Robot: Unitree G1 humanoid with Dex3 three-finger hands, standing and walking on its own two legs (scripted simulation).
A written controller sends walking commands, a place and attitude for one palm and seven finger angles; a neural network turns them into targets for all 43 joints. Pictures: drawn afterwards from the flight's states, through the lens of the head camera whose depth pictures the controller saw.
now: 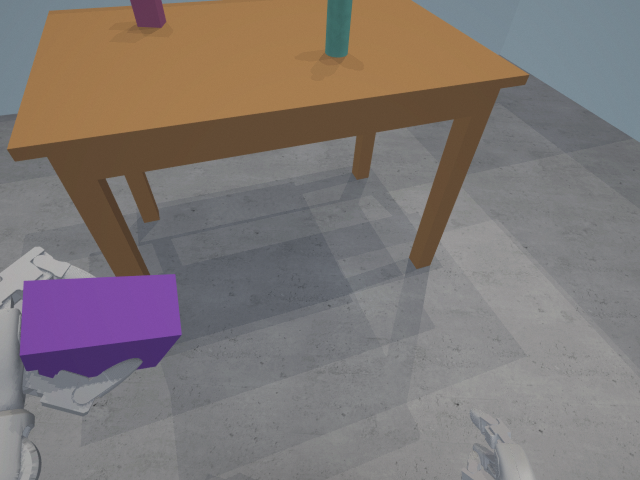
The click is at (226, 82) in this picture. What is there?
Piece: table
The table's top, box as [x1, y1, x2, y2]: [7, 0, 528, 161]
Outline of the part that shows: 7,149 15,161 520,85 525,83 528,74 411,0 352,0 348,53 346,56 338,58 328,56 324,52 327,0 216,0 162,4 166,22 161,28 138,27 136,25 131,6 53,10 49,11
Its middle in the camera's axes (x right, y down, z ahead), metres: -0.14 -0.55 +1.10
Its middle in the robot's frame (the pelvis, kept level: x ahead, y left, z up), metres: +1.19 +0.21 +0.04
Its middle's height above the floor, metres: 0.81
